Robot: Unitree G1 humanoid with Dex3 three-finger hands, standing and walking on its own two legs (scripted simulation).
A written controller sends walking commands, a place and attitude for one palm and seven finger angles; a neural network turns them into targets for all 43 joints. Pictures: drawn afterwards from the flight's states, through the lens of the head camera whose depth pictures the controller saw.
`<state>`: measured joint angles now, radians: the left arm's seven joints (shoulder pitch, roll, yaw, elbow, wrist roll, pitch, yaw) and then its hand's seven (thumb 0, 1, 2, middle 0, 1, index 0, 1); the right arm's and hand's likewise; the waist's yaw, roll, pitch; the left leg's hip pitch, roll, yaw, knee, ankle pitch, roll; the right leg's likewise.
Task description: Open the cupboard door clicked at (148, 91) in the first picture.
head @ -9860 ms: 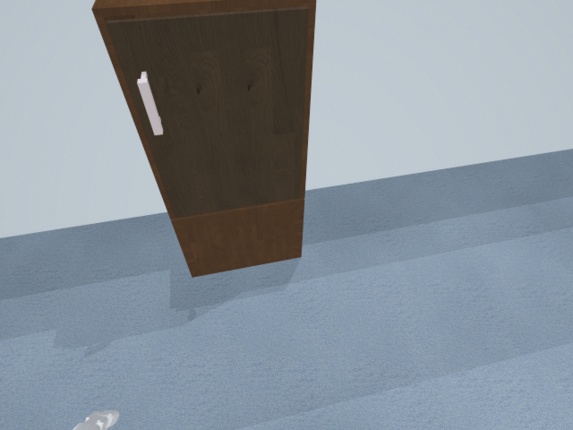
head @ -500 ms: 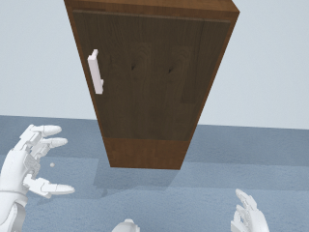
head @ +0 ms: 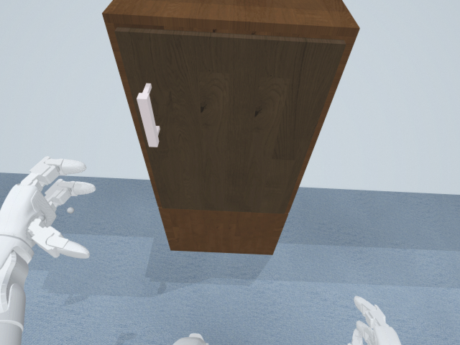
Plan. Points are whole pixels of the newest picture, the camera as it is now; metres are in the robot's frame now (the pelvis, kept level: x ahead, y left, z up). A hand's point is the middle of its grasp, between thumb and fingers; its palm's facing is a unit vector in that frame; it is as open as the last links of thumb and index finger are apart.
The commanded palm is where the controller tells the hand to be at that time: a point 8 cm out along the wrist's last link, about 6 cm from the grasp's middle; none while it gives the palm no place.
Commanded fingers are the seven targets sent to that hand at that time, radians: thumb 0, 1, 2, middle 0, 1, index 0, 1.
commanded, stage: raise the hand with hooked fingers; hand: left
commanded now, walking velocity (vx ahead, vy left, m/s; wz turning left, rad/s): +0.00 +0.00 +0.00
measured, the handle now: (150, 116) +0.55 +0.22 +0.08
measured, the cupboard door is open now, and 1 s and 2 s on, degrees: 0 0 0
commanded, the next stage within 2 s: move the hooked fingers beside the handle in 0.38 s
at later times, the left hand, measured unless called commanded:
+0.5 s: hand (89, 212) +0.29 +0.25 +0.09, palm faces +0.05 -1.00 -0.03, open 14.0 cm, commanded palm +0.27 +0.30 +0.09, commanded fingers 0.00 -0.50 0.30 -0.30 -1.20 -0.30 -1.20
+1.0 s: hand (97, 180) +0.36 +0.26 +0.08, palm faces +0.03 -1.00 -0.01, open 14.0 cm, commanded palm +0.34 +0.31 +0.08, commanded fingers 0.00 -0.50 0.30 -0.30 -1.20 -0.30 -1.20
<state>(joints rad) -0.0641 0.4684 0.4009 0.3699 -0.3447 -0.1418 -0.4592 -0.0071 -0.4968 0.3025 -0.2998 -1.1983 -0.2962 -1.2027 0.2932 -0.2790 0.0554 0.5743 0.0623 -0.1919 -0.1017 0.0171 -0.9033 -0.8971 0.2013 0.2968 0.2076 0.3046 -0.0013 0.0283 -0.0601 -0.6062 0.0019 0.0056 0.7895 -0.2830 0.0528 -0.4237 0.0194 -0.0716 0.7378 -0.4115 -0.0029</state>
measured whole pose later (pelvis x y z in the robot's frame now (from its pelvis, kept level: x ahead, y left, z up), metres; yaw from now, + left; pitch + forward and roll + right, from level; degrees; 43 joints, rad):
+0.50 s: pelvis +0.00 -0.02 +0.00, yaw +0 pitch +6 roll -2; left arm -0.04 0.42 0.41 0.40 -0.36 -0.20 -0.46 -0.01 -0.50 0.30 -0.30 -1.20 -0.30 -1.20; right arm 0.28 -0.28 0.04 0.57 0.06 -0.17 -0.09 0.02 -0.90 -0.90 0.20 0.30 0.21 0.30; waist 0.01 0.04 -0.07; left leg -0.60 0.02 0.00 0.79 -0.29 0.02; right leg -0.43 0.04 -0.07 0.76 -0.43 -0.03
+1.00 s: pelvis +0.00 -0.02 -0.01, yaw -1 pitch +9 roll -2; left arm -0.34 0.51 0.45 0.73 -0.31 -0.24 -0.49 -0.01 -0.50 0.30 -0.30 -1.20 -0.30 -1.20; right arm 0.33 -0.30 0.04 0.60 0.07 -0.11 -0.09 0.02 -0.91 -0.90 0.20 0.30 0.21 0.30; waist -0.03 0.02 -0.07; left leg -0.69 0.03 0.01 0.84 -0.30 0.03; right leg -0.52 0.04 -0.06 0.80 -0.44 -0.03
